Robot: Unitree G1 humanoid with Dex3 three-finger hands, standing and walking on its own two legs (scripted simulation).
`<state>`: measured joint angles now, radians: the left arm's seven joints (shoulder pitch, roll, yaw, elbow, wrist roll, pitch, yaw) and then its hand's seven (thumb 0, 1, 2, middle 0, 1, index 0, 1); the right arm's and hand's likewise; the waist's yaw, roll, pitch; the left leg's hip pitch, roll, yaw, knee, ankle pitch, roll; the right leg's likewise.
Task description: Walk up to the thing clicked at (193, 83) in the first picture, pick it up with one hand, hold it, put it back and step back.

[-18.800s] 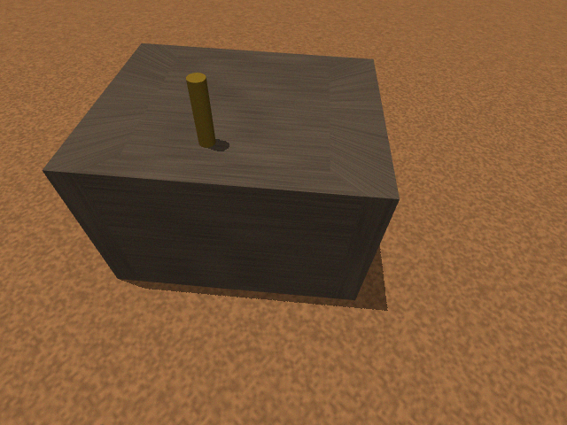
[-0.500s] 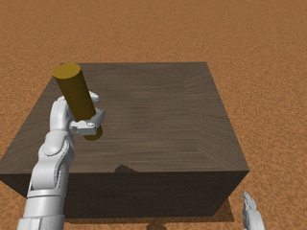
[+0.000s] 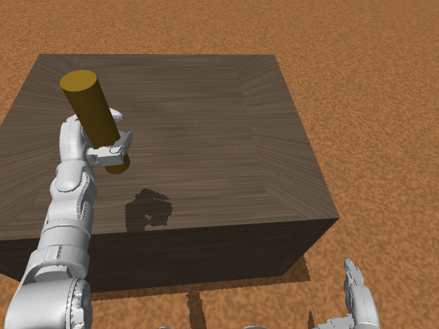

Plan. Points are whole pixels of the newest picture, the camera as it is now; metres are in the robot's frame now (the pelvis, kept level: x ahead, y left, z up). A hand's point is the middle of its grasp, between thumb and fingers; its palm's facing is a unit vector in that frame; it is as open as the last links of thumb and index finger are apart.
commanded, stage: crouch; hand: left
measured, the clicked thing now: (101, 129) +0.42 +0.19 +0.12
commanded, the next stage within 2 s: lower in 0.70 s
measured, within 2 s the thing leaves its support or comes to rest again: neither
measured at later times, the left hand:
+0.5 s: hand (116, 136) +0.47 +0.19 +0.06, palm faces +0.17 -0.99 +0.01, open 6.7 cm
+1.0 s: hand (120, 139) +0.50 +0.20 +0.02, palm faces +0.19 -0.98 +0.00, open 6.7 cm
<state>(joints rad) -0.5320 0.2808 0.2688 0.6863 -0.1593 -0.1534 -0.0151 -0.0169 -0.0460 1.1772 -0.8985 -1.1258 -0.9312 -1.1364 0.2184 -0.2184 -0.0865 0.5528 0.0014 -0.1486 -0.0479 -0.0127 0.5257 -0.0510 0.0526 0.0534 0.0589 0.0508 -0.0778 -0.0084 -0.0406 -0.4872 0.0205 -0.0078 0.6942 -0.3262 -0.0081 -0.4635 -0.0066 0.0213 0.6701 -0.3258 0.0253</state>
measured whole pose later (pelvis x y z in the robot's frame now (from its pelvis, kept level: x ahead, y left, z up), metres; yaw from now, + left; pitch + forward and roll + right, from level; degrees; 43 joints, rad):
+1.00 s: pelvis -0.01 +0.00 -0.05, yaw -1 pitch +20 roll -3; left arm -0.83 0.46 0.41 1.11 -0.07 -0.37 -0.03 -0.02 -0.05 1.18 -0.90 -1.12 -0.94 -1.13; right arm 0.34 -0.23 -0.05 0.12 -0.04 -0.02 0.02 -0.01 0.52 -0.05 0.05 0.05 0.06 0.05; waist -0.19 0.00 -0.12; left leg -0.94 0.04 -0.03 1.04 -0.45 -0.01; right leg -0.90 0.02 0.01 0.98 -0.43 0.03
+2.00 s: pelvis -0.02 +0.01 -0.10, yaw -2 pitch +27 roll -4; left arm -0.87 0.58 0.48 1.20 -0.02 -0.47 -0.07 -0.02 -0.04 1.17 -0.90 -1.12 -0.93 -1.13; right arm 0.37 -0.25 -0.02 -0.06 -0.07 -0.01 0.05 -0.01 0.51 -0.06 0.06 0.05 0.06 0.05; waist -0.29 0.00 -0.15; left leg -1.22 0.05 -0.06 1.27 -0.52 -0.01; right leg -1.17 0.03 -0.01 1.19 -0.49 0.03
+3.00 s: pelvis -0.02 +0.01 -0.10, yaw -2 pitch +28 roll -4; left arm -0.85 0.57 0.49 1.19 -0.03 -0.50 -0.05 -0.01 -0.47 0.19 -0.33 -0.28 -0.34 -0.27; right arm 0.38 -0.26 -0.02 -0.11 -0.07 0.01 0.06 -0.01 0.51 -0.05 0.06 0.05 0.07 0.05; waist -0.30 0.00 -0.15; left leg -1.26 0.05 -0.06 1.31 -0.54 -0.01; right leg -1.20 0.03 -0.02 1.23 -0.52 0.03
